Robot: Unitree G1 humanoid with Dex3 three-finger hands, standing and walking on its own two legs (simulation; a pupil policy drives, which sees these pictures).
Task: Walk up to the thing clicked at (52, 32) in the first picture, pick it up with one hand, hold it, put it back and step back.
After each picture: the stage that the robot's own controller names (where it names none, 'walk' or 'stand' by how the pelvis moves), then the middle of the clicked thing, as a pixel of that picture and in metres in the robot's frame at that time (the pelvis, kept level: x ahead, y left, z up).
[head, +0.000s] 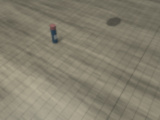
stand; (53, 34) +1.53 +0.32 -0.65
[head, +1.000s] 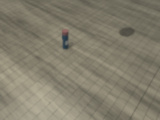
walk; (65, 39) +1.42 +0.12 -0.63
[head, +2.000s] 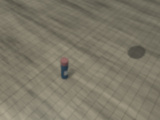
walk; (64, 68) +0.95 +0.10 -0.65
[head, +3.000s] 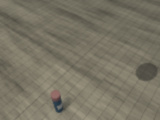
walk; (57, 102) +0.61 +0.20 -0.62
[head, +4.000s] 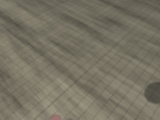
stand; out of the picture +0.43 +0.18 -0.64
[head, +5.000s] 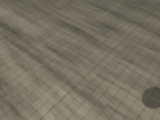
stand; out of the picture +0.40 +0.19 -0.66
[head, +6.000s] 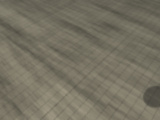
stand; out of the picture +0.42 +0.19 -0.66
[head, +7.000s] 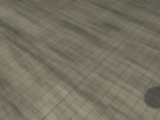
stand; out of the picture +0.40 +0.19 -0.66
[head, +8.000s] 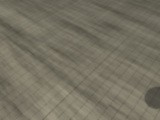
stand; out of the picture +0.40 +0.19 -0.66
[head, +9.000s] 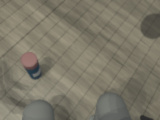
go down; (32, 67) +0.48 +0.18 -0.36
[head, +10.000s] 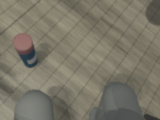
go down; (27, 53) +0.50 +0.19 -0.27
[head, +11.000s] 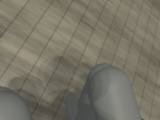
close in; out of the picture +0.49 +0.24 -0.17
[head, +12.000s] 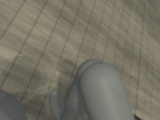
close; out of the picture +0.49 +0.26 -0.17
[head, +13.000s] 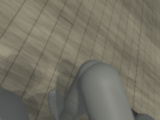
lift; out of the picture +0.45 +0.23 -0.17
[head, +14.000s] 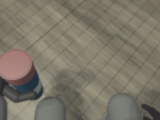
lift; (26, 80) +0.34 +0.18 -0.01
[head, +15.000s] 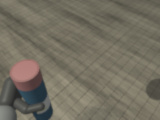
hold; (36, 95) +0.30 +0.16 +0.05
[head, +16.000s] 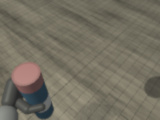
hold; (37, 95) +0.31 +0.15 +0.04
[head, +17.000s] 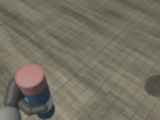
crouch; (39, 96) +0.30 +0.15 +0.03
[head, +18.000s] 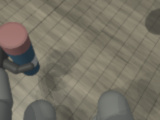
crouch; (23, 55) +0.44 +0.16 -0.04
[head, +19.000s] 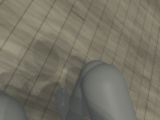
lower; out of the picture +0.46 +0.24 -0.18
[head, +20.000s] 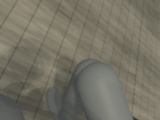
lower; out of the picture +0.47 +0.25 -0.18
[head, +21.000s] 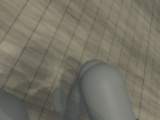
lower; out of the picture +0.46 +0.24 -0.17
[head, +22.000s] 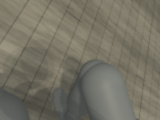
lower; out of the picture +0.46 +0.24 -0.17
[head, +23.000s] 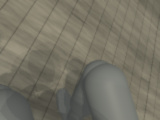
loosen; out of the picture +0.44 +0.22 -0.17
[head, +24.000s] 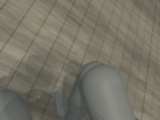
withdraw; out of the picture +0.45 +0.22 -0.18
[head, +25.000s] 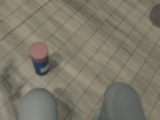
walk; (40, 61) +0.47 +0.16 -0.26
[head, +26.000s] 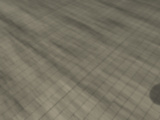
stand; out of the picture +0.38 +0.13 -0.59
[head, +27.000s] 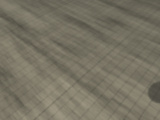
stand; out of the picture +0.40 +0.15 -0.60
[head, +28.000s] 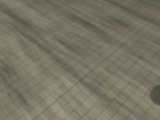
stand; out of the picture +0.40 +0.14 -0.61
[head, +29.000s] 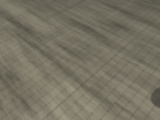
walk; out of the picture +0.39 +0.14 -0.66
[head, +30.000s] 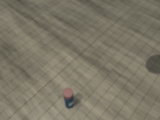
walk; (68, 98) +0.52 +0.10 -0.63
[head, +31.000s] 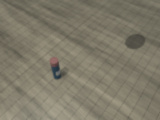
walk; (55, 69) +0.81 +0.24 -0.62
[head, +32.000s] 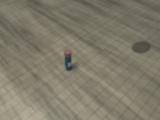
stand; (68, 60) +1.08 +0.15 -0.63
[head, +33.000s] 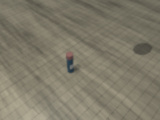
stand; (70, 62) +1.07 +0.13 -0.66
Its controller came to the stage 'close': yes
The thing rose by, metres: 0.70
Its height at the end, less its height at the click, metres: +0.00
